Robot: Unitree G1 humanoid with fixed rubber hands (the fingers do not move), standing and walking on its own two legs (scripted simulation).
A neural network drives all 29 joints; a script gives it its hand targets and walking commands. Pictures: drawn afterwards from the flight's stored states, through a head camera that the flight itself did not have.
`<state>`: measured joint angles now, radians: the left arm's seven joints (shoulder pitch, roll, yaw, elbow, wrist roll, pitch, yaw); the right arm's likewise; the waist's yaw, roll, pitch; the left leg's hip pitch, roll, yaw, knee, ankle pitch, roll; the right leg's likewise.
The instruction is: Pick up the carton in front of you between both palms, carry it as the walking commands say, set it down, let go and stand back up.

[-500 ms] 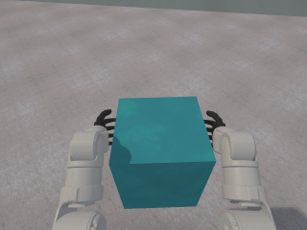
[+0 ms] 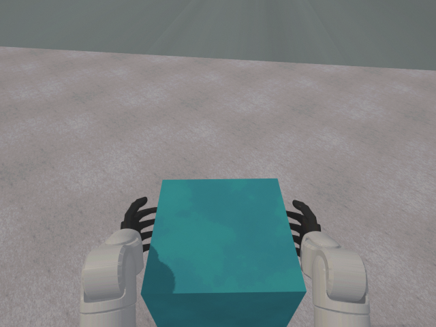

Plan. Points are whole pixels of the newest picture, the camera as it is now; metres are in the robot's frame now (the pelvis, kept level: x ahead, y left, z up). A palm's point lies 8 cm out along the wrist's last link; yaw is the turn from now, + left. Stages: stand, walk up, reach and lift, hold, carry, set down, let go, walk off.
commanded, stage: carry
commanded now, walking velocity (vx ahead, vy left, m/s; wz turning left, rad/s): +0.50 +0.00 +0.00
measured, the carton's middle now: (220, 264) +0.26 +0.00 +0.01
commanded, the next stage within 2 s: none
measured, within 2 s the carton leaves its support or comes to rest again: neither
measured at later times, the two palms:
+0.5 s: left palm (171, 140) +0.57 +0.12 +0.07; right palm (284, 142) +0.58 -0.18 +0.06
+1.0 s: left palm (166, 83) +0.87 +0.17 +0.08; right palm (253, 84) +0.87 -0.12 +0.08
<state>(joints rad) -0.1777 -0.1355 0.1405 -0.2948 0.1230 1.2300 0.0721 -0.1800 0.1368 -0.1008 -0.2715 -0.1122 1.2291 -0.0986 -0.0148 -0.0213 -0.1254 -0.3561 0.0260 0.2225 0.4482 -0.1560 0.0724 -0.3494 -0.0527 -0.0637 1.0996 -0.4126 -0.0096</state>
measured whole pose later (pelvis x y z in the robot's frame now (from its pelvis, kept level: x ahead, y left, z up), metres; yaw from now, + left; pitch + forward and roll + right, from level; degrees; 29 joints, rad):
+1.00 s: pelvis +0.60 +0.02 +0.00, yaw +0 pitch +4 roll +0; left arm -0.18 -0.14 0.13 -0.34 0.12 1.23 0.08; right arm -0.17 0.14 -0.11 -0.32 -0.11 1.21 -0.09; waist 0.00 -0.03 -0.04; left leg -0.36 0.06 0.24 0.40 -0.11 0.07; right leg -0.35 -0.06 -0.09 0.86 -0.51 0.03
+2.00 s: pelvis +0.71 +0.01 +0.00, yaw +2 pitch +2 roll +0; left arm -0.12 -0.13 0.10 -0.17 0.16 1.07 0.05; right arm -0.10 0.13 -0.09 -0.17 -0.16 1.08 -0.06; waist 0.00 0.00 -0.13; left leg -0.21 0.07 0.19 0.52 -0.34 0.00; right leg -0.25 -0.08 -0.17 0.52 -0.30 0.01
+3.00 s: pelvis +0.66 +0.00 +0.01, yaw +7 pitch -7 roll +0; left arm -0.22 -0.14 0.18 0.19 0.26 0.72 0.01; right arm -0.22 0.14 -0.17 0.19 -0.26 0.73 -0.01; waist 0.01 0.00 0.06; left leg -0.06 0.00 0.03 0.38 -0.19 0.01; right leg -0.07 -0.01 0.01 0.37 -0.17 0.01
